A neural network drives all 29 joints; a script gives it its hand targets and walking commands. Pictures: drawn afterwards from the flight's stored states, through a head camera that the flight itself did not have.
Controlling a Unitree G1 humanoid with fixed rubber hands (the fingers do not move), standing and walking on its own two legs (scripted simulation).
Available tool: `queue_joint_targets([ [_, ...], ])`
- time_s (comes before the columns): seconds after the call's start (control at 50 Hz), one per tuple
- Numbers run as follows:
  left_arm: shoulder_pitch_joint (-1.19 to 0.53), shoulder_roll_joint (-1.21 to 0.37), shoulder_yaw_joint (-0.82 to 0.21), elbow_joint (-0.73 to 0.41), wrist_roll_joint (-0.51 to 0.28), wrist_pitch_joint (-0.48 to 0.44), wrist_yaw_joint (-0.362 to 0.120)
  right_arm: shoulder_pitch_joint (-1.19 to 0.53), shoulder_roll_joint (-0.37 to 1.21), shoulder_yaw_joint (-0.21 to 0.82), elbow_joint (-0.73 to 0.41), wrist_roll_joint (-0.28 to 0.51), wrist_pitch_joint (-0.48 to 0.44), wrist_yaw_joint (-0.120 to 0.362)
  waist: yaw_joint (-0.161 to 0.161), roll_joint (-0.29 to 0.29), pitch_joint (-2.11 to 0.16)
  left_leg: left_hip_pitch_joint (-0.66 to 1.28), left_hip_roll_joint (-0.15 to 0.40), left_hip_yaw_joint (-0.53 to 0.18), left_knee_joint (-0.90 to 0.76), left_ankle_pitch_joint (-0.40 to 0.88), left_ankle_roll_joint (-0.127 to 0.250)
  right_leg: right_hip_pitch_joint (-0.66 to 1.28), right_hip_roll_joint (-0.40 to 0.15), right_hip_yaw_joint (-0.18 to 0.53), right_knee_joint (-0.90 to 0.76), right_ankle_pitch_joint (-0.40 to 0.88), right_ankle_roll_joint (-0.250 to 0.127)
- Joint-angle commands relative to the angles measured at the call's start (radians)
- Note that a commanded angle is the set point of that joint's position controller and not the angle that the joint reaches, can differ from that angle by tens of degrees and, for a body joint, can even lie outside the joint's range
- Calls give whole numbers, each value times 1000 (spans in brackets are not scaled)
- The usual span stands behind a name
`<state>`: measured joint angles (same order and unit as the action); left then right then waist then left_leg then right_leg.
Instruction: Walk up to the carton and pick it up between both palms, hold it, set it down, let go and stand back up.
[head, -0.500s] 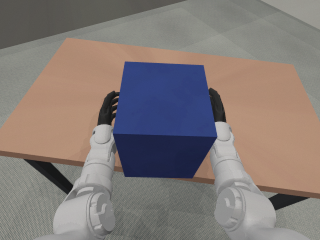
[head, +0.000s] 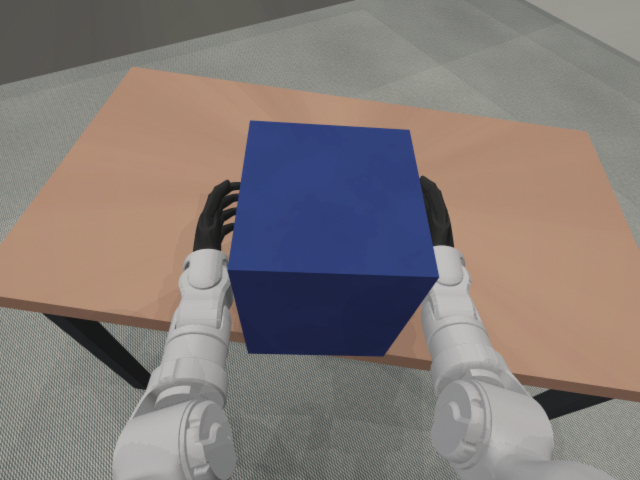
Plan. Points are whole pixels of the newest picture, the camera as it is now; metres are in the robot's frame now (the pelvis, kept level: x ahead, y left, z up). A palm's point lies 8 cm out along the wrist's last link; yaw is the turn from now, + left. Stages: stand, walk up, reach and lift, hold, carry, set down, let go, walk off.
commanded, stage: reach and lift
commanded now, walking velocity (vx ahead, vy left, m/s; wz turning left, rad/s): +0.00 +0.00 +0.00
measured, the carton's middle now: (323, 249) +0.39 +0.00 +0.03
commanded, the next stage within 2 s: none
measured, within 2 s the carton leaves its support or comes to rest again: leaves its support in 0.70 s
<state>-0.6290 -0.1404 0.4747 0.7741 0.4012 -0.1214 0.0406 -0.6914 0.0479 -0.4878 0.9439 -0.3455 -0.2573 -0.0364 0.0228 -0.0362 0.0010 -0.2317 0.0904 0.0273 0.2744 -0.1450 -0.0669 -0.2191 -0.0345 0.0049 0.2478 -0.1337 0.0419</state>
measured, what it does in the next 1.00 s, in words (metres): stands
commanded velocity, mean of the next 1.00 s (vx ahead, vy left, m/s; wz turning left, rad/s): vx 0.00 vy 0.00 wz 0.00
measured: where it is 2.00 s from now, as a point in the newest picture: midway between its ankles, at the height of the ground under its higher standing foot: outside the picture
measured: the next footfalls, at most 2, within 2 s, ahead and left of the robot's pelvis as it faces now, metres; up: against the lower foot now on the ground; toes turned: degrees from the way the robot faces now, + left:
none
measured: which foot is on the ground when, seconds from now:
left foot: down 0.00-1.00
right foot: down 0.00-1.00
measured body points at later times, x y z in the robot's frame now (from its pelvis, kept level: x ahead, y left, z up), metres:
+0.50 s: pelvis +0.00 +0.00 +0.00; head +0.05 +0.02 +0.45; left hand +0.40 +0.15 +0.04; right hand +0.41 -0.14 +0.06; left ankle -0.01 +0.16 -0.75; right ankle -0.01 -0.15 -0.75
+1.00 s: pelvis -0.02 +0.00 +0.00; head +0.02 +0.02 +0.45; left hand +0.38 +0.16 +0.05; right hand +0.40 -0.13 +0.07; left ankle -0.01 +0.16 -0.75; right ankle -0.01 -0.14 -0.75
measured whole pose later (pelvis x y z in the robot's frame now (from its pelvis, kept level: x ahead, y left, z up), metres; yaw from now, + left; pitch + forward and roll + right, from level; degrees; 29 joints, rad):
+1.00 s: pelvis -0.02 +0.00 +0.00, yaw +1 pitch +7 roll -1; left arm -0.66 -0.08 0.41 0.89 0.32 -0.17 0.09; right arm -0.73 0.01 -0.39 1.07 -0.27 -0.35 -0.12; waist 0.02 -0.04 -0.04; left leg -0.28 0.10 0.03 0.27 -0.11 -0.07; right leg -0.26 -0.04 -0.02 0.23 -0.09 0.04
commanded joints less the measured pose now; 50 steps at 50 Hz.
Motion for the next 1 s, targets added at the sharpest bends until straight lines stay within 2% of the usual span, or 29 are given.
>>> queue_joint_targets([
  [0.0, -377, -474, -260, 33, 30, -11, -98, -388, 555, 302, -9, -60, -67, 110, 24, 10, -393, 67, -104, 130, 8, 295, 31, 292, 64, -87, 54, 393, -4],
  [0.02, -366, -478, -260, 48, 24, -10, -97, -393, 547, 297, -2, -61, -67, 111, 17, 2, -394, 77, -103, 129, 9, 293, 29, 271, 70, -94, 53, 369, -6],
  [0.04, -369, -480, -259, 41, 29, -6, -95, -379, 553, 298, 14, -57, -65, 113, 33, 26, -386, 84, -98, 128, 7, 312, 24, 257, 68, -98, 44, 349, -12],
  [0.06, -385, -475, -261, 29, 28, -4, -94, -369, 545, 284, 28, -61, -61, 113, 15, 21, -381, 95, -99, 127, 11, 312, 26, 241, 70, -100, 42, 338, -13],
  [0.1, -386, -485, -269, 29, 19, -1, -93, -388, 542, 280, 13, -55, -62, 113, 14, 36, -382, 110, -96, 129, 14, 304, 14, 214, 73, -104, 27, 294, -22],
  [0.12, -396, -492, -266, 27, 34, 1, -90, -389, 544, 279, 10, -55, -62, 115, 24, 50, -380, 114, -95, 128, 19, 313, 14, 202, 72, -100, 31, 282, -24],
  [0.22, -401, -479, -277, 36, 11, -9, -81, -411, 518, 277, 0, -51, -70, 113, 14, 34, -408, 141, -92, 123, 35, 334, 21, 174, 77, -105, 28, 270, -22],
  [0.26, -393, -472, -272, 32, 17, -12, -81, -406, 530, 292, -2, -44, -74, 113, 30, 30, -408, 114, -94, 122, 32, 334, 22, 188, 77, -102, 31, 291, -24],
  [0.3, -408, -481, -285, 41, 16, -15, -79, -420, 533, 297, 8, -41, -77, 110, 19, 37, -422, 95, -96, 122, 35, 329, 23, 204, 74, -95, 44, 322, -24],
  [0.32, -396, -471, -273, 40, 18, -15, -78, -426, 539, 313, 9, -37, -77, 109, 37, 20, -416, 97, -96, 124, 37, 339, 28, 213, 77, -97, 52, 344, -21],
  [0.34, -390, -483, -281, 49, 11, -13, -77, -423, 527, 310, 20, -39, -77, 106, 22, 24, -404, 100, -92, 116, 40, 358, 23, 215, 78, -108, 52, 356, -15],
  [0.4, -404, -463, -283, 50, 0, -18, -79, -410, 519, 320, 44, -36, -76, 106, 22, 26, -378, 110, -92, 112, 40, 366, 21, 197, 78, -102, 38, 353, -27],
  [0.46, -432, -472, -295, 43, -5, -31, -80, -414, 528, 311, 34, -46, -88, 96, 2, 19, -426, 104, -92, 110, 35, 348, 23, 207, 76, -105, 45, 363, -20],
  [0.56, -497, -475, -310, 47, -22, -95, -68, -508, 534, 336, -17, -59, -157, 89, 22, 5, -554, 73, -98, 115, 41, 367, 23, 247, 76, -107, 67, 451, -10],
  [0.6, -476, -474, -312, 81, -12, -111, -64, -466, 522, 335, 46, -64, -172, 79, 2, 23, -526, 98, -91, 112, 46, 392, 15, 263, 72, -109, 64, 485, -19],
  [0.62, -500, -487, -312, 77, -11, -125, -67, -485, 524, 327, 28, -78, -188, 74, 1, 23, -521, 85, -94, 114, 44, 398, 11, 267, 71, -120, 63, 503, -14],
  [0.64, -536, -471, -316, 69, -16, -138, -67, -502, 530, 330, 41, -82, -201, 72, -1, 18, -525, 82, -90, 114, 32, 367, 15, 265, 70, -118, 59, 496, -19],
  [0.68, -452, -450, -295, 130, 9, -118, -72, -434, 516, 325, 133, -70, -176, 63, -8, 13, -429, 89, -92, 105, 21, 324, 26, 270, 68, -105, 46, 460, -19],
  [0.72, -525, -468, -305, 76, -11, -129, -79, -491, 524, 319, 79, -77, -199, 58, -12, -3, -480, 73, -91, 114, 11, 304, 25, 264, 71, -113, 48, 439, -13],
  [0.76, -477, -456, -308, 93, -6, -107, -76, -448, 519, 348, 141, -46, -165, 53, -10, 12, -414, 91, -98, 104, 3, 286, 29, 259, 72, -105, 39, 406, -20],
  [0.78, -511, -467, -322, 60, -16, -112, -75, -485, 523, 360, 95, -37, -174, 51, 6, 5, -477, 85, -101, 110, 8, 279, 25, 254, 72, -104, 35, 366, -20],
  [0.8, -573, -485, -347, 38, -38, -129, -68, -540, 521, 357, 56, -51, -196, 51, -6, 16, -544, 98, -94, 111, 21, 316, 20, 236, 78, -117, 43, 379, -21],
  [0.82, -572, -489, -363, 57, -46, -136, -60, -553, 521, 368, 58, -41, -206, 51, 0, 23, -567, 111, -96, 110, 27, 318, 14, 214, 82, -114, 33, 367, -19],
  [0.84, -521, -474, -359, 81, -33, -119, -56, -495, 528, 374, 107, -28, -179, 47, -4, 37, -507, 130, -95, 103, 27, 315, 18, 211, 82, -109, 26, 359, -27],
  [0.86, -507, -470, -355, 86, -26, -100, -56, -497, 529, 380, 101, -17, -156, 43, 5, 25, -481, 124, -97, 104, 22, 281, 26, 212, 78, -102, 16, 318, -30],
  [0.9, -600, -494, -372, 30, -47, -109, -51, -540, 541, 383, 65, -11, -161, 43, -4, 38, -526, 117, -95, 108, 18, 268, 19, 205, 82, -104, 22, 296, -30],
  [0.92, -614, -487, -376, 21, -61, -111, -49, -565, 547, 390, 49, 0, -163, 43, 10, 35, -548, 107, -94, 111, 12, 241, 22, 192, 79, -103, 16, 265, -32],
  [0.94, -553, -474, -373, 68, -52, -86, -44, -506, 554, 409, 105, 23, -122, 44, 14, 43, -477, 111, -96, 104, 14, 214, 30, 189, 75, -96, 14, 240, -37],
  [0.98, -622, -504, -410, 0, -84, -71, -41, -549, 563, 421, 57, 40, -102, 42, 0, 24, -507, 124, -94, 103, 13, 212, 26, 172, 82, -94, 10, 195, -34],
])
